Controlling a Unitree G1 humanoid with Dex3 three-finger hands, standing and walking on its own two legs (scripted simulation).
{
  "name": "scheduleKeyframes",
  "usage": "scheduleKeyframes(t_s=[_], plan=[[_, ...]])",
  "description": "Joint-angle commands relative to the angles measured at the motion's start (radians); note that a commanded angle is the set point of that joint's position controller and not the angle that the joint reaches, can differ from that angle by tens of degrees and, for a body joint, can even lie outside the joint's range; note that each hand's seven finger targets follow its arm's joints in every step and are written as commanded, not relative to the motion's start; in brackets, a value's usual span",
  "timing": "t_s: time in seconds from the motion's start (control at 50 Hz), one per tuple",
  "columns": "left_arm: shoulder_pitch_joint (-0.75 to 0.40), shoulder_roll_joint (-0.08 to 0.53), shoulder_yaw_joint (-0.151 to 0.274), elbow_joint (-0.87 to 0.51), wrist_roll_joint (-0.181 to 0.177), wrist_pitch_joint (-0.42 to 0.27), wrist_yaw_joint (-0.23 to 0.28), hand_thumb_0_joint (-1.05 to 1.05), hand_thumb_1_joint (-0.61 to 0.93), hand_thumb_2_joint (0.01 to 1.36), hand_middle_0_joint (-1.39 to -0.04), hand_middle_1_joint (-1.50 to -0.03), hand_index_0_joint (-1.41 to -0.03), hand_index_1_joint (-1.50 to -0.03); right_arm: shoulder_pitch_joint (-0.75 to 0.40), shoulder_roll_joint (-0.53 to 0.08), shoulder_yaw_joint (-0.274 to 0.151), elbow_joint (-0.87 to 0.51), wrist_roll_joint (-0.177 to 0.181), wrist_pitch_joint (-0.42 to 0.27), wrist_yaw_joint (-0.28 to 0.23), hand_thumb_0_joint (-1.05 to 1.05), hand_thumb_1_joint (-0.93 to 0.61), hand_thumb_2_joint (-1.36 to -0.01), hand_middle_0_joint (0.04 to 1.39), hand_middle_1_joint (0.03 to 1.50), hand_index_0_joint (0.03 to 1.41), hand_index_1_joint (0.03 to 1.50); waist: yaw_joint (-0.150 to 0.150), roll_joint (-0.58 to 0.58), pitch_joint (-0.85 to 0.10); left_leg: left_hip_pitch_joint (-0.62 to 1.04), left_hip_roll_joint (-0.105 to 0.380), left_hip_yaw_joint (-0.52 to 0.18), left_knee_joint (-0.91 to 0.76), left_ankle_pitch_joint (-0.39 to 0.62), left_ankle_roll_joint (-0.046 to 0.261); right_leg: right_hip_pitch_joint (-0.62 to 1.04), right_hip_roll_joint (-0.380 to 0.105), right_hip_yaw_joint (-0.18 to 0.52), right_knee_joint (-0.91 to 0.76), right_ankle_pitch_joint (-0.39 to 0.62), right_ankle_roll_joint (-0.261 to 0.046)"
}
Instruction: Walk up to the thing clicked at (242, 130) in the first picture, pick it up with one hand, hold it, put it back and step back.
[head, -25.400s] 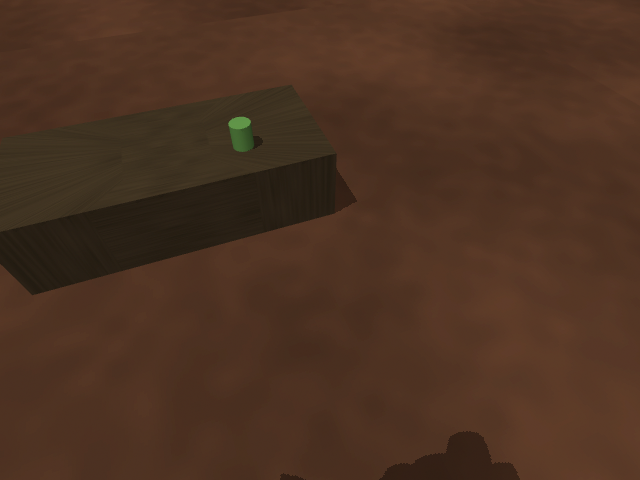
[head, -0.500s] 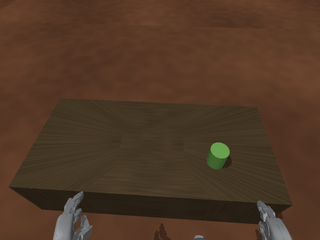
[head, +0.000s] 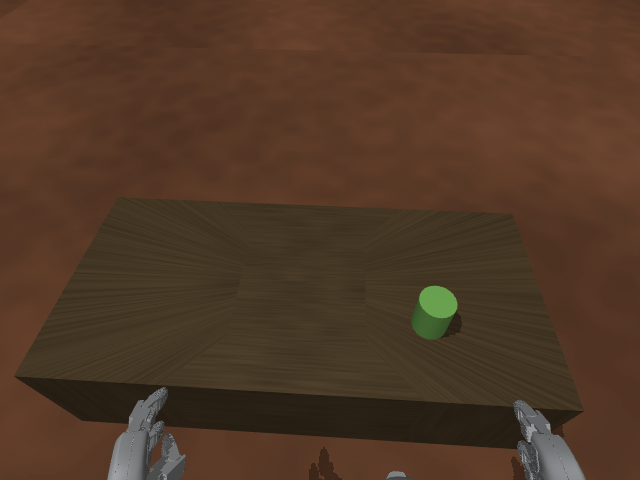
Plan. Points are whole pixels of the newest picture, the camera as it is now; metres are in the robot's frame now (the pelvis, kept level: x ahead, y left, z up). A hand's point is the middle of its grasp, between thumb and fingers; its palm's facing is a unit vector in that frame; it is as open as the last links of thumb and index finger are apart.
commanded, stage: home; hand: right
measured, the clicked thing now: (433, 313) +0.54 -0.23 -0.33
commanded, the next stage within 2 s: stand in 1.14 s
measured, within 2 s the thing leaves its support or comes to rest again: neither
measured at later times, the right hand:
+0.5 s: hand (495, 478) +0.16 -0.18 -0.04, palm faces +0.05 +0.98 -0.22, open 17.5 cm
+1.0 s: hand out of the picture +0.13 -0.23 -0.10, palm faces -0.02 +0.94 -0.34, open 17.5 cm
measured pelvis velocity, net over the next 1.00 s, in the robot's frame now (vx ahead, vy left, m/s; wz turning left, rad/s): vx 0.00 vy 0.00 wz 0.00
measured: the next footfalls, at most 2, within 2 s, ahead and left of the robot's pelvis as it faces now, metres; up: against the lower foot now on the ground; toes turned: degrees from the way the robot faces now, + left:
none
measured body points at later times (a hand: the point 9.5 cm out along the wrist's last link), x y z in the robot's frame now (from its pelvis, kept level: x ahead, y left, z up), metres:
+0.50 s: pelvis +0.00 +0.00 +0.00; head +0.02 +0.00 +0.45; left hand +0.16 +0.25 -0.07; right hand +0.16 -0.23 -0.03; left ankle -0.04 +0.13 -0.68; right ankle +0.04 -0.13 -0.68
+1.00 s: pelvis +0.00 +0.00 +0.03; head +0.03 -0.01 +0.48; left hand +0.12 +0.28 -0.08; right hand +0.13 -0.28 -0.07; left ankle -0.04 +0.13 -0.68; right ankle +0.04 -0.13 -0.68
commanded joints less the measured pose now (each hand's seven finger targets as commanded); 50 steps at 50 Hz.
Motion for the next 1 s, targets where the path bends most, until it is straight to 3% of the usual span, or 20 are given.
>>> scheduleKeyframes(t_s=[0.0,0.14,0.32,0.44,0.54,0.72,0.74,0.76,0.78,0.8,0.82,0.84,0.9,0.98], plan=[[-0.065,0.127,0.054,-0.166,-0.004,-0.055,0.011,0.000,0.897,0.903,-0.201,-0.302,-0.200,-0.302,0.004,-0.101,-0.060,-0.165,-0.004,-0.046,-0.007,0.000,0.584,-0.032,0.048,0.046,0.048,0.046,0.010,0.016,-0.101,-0.070,-0.030,0.012,-0.171,0.289,-0.001,0.229,0.035,-0.005,-0.131,0.204,-0.037],[-0.071,0.127,0.050,-0.169,-0.005,-0.055,0.013,0.000,0.897,0.902,-0.201,-0.302,-0.200,-0.302,0.000,-0.098,-0.057,-0.172,-0.004,-0.050,-0.008,0.000,0.552,-0.050,0.051,0.051,0.051,0.051,0.005,0.003,-0.073,-0.087,-0.032,0.017,-0.170,0.236,0.004,0.216,0.035,-0.005,-0.148,0.162,-0.032],[-0.067,0.133,0.058,-0.171,-0.004,-0.052,0.015,0.000,0.897,0.903,-0.201,-0.303,-0.201,-0.303,-0.018,-0.121,-0.072,-0.214,0.000,-0.054,-0.008,0.000,0.560,-0.045,0.050,0.050,0.050,0.050,0.009,0.005,-0.124,-0.067,-0.027,0.001,-0.171,0.301,-0.005,0.232,0.037,-0.013,-0.115,0.206,-0.038],[-0.067,0.127,0.051,-0.171,-0.003,-0.054,0.013,0.000,0.897,0.903,-0.201,-0.303,-0.201,-0.303,-0.002,-0.110,-0.067,-0.182,0.000,-0.053,-0.008,0.000,0.571,-0.039,0.049,0.048,0.049,0.048,0.013,0.029,-0.103,-0.067,-0.028,0.003,-0.174,0.311,-0.008,0.223,0.036,-0.014,-0.117,0.209,-0.041],[-0.074,0.126,0.049,-0.173,-0.004,-0.055,0.012,0.000,0.897,0.903,-0.201,-0.303,-0.201,-0.303,-0.004,-0.104,-0.061,-0.179,-0.003,-0.057,-0.005,0.000,0.552,-0.050,0.051,0.051,0.051,0.051,0.006,-0.006,-0.075,-0.094,-0.033,0.014,-0.173,0.225,0.004,0.213,0.034,-0.006,-0.147,0.151,-0.032],[-0.068,0.130,0.054,-0.173,-0.004,-0.056,0.012,0.000,0.897,0.903,-0.201,-0.303,-0.201,-0.303,-0.015,-0.114,-0.068,-0.192,0.001,-0.058,-0.006,0.000,0.549,-0.052,0.051,0.052,0.051,0.052,0.010,0.012,-0.103,-0.080,-0.030,0.004,-0.171,0.280,-0.003,0.224,0.033,-0.011,-0.124,0.189,-0.038],[-0.157,0.253,0.102,0.077,0.122,0.047,-0.047,0.000,0.898,0.904,-0.201,-0.307,-0.201,-0.306,-0.198,-0.208,-0.068,0.158,-0.138,-0.281,-0.030,0.000,0.611,-0.012,0.044,0.040,0.044,0.040,-0.054,0.117,0.078,0.120,0.051,-0.118,-0.259,0.202,0.070,0.243,0.013,0.023,-0.183,0.299,-0.077],[-0.134,0.243,0.104,0.067,0.124,0.081,-0.088,0.000,0.898,0.904,-0.201,-0.306,-0.201,-0.306,-0.198,-0.227,-0.083,0.340,-0.123,-0.364,-0.022,0.000,0.558,-0.044,0.049,0.049,0.049,0.049,-0.033,0.163,0.041,0.154,0.089,-0.171,-0.299,0.262,0.083,0.282,0.023,-0.013,-0.156,0.296,-0.069],[-0.120,0.222,0.109,0.057,0.113,0.102,-0.112,0.000,0.898,0.904,-0.201,-0.307,-0.201,-0.306,-0.165,-0.265,-0.079,0.362,-0.138,-0.408,-0.020,0.000,0.598,-0.021,0.045,0.042,0.045,0.042,-0.033,0.199,0.049,0.155,0.126,-0.239,-0.333,0.298,0.098,0.249,0.020,-0.019,-0.127,0.272,-0.060],[-0.121,0.228,0.116,0.074,0.098,0.107,-0.130,0.000,0.898,0.904,-0.201,-0.307,-0.201,-0.306,-0.163,-0.279,-0.077,0.398,-0.151,-0.434,-0.018,0.000,0.611,0.000,0.041,0.035,0.041,0.035,-0.030,0.197,0.050,0.170,0.154,-0.269,-0.350,0.368,0.090,0.279,0.031,-0.020,-0.137,0.264,-0.057],[-0.111,0.201,0.108,0.102,0.082,0.113,-0.148,0.000,0.898,0.904,-0.201,-0.307,-0.201,-0.306,-0.208,-0.280,-0.071,0.441,-0.145,-0.451,-0.013,0.000,0.599,-0.019,0.045,0.042,0.045,0.042,-0.014,0.190,0.040,0.174,0.157,-0.258,-0.357,0.391,0.075,0.328,0.035,-0.026,-0.176,0.262,-0.061],[-0.111,0.205,0.104,0.132,0.072,0.119,-0.164,0.000,0.898,0.904,-0.201,-0.307,-0.201,-0.306,-0.232,-0.262,-0.067,0.480,-0.127,-0.452,-0.005,0.000,0.592,-0.024,0.046,0.043,0.046,0.043,-0.011,0.156,0.053,0.159,0.149,-0.228,-0.363,0.343,0.067,0.384,0.034,-0.024,-0.240,0.233,-0.062],[-0.124,0.230,0.113,0.187,0.067,0.127,-0.186,0.000,0.898,0.904,-0.201,-0.306,-0.201,-0.306,-0.257,-0.237,-0.061,0.591,-0.099,-0.460,-0.007,0.000,0.536,-0.057,0.052,0.053,0.052,0.053,-0.033,0.052,0.070,0.163,0.092,-0.133,-0.336,0.297,0.028,0.448,0.014,0.034,-0.327,0.309,-0.073],[-0.131,0.237,0.113,0.253,0.065,0.136,-0.180,0.000,0.898,0.904,-0.201,-0.306,-0.201,-0.306,-0.252,-0.220,-0.057,0.727,-0.100,-0.485,-0.010,0.000,0.559,-0.044,0.049,0.049,0.049,0.049,-0.043,-0.013,0.050,0.268,0.075,-0.098,-0.341,0.354,0.021,0.500,-0.035,0.080,-0.421,0.378,-0.082]])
